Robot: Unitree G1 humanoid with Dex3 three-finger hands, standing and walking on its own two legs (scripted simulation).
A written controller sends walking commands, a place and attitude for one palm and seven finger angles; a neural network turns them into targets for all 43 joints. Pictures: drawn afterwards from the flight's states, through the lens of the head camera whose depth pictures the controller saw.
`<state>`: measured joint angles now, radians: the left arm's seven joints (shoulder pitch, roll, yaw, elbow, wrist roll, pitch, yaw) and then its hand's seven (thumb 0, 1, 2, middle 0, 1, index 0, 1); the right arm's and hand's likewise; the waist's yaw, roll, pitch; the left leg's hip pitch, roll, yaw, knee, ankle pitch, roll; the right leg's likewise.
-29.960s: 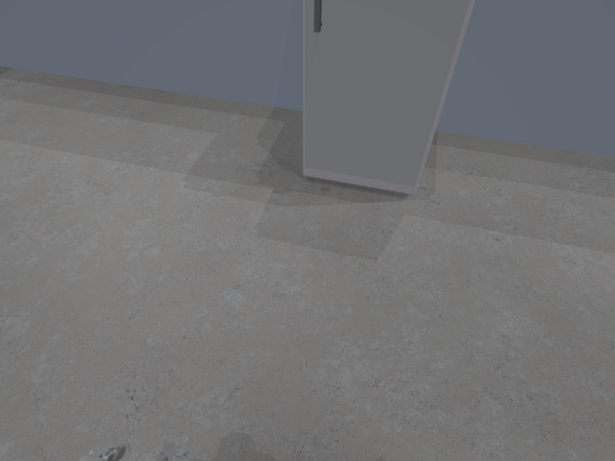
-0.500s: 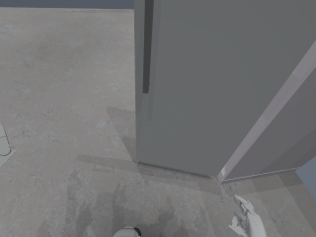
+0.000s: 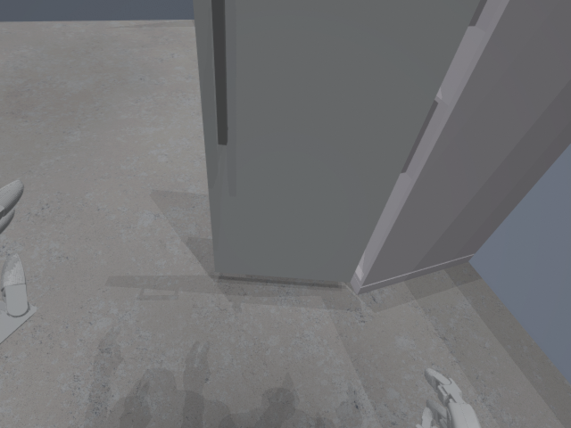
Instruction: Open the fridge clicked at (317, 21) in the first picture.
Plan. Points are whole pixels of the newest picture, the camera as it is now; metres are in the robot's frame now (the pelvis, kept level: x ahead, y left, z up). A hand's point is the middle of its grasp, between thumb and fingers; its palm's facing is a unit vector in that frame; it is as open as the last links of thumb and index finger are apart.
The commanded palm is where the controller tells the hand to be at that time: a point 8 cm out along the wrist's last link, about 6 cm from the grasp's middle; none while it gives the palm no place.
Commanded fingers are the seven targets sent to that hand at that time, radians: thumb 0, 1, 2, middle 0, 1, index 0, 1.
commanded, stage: stop stepping back and stand still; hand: left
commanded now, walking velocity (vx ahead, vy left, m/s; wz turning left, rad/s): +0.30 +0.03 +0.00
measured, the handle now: (220, 28) +0.75 +0.16 +0.22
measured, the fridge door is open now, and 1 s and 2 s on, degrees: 69 69 69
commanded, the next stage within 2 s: let the arm hang, fingers relaxed in 0.50 s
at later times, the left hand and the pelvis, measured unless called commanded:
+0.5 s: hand out of the picture +0.13 +0.29 +0.17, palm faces +0.47 -0.75 -0.46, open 7.4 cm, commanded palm +0.07 +0.32 +0.18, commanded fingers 0.00 0.90 0.90 -0.20 -0.30 -0.20 -0.30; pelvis -0.06 +0.02 -0.02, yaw +2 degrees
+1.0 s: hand out of the picture -0.04 +0.22 -0.18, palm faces +0.09 -0.98 -0.19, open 6.9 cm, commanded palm none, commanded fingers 0.00 0.90 0.90 -0.20 -0.30 -0.20 -0.30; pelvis -0.07 +0.03 -0.01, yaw +6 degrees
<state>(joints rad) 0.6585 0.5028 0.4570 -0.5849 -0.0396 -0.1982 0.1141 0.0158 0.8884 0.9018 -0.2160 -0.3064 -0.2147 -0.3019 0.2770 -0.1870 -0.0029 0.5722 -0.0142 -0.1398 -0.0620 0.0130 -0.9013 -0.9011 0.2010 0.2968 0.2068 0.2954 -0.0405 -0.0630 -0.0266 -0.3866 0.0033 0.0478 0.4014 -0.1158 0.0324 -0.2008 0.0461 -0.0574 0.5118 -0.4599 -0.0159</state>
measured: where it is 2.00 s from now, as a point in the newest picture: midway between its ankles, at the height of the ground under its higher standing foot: outside the picture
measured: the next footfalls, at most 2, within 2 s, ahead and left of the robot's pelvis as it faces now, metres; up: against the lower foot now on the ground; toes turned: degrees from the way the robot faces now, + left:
right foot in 0.02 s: +0.01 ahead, -0.09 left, +0.00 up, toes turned +5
left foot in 0.26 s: +0.01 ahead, +0.15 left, +0.00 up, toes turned +5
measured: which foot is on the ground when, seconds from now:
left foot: down 0.00-0.02, up 0.04-0.24, down 0.26-1.00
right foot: up 0.00-0.00, down 0.02-1.00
